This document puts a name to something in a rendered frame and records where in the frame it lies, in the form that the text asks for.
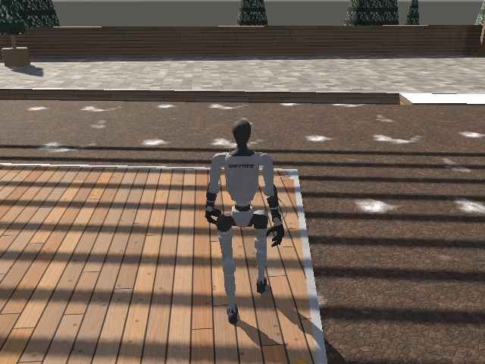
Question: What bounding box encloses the robot left hand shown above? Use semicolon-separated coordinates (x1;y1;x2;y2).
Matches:
205;209;222;224

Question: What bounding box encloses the robot right hand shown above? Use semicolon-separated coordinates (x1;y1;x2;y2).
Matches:
266;224;284;247

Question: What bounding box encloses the robot right forearm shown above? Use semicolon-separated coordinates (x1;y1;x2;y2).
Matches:
267;185;283;226

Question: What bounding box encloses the right robot upper arm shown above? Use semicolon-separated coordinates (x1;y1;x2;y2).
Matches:
258;152;274;196

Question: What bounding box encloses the right robot foot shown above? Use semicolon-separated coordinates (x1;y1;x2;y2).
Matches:
256;276;267;293

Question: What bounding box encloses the robot head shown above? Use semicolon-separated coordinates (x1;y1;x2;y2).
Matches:
229;120;255;156

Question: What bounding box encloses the left robot upper arm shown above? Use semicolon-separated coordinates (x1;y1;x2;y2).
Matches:
208;152;226;193

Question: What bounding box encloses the robot left forearm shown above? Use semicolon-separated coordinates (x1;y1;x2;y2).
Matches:
205;182;217;212

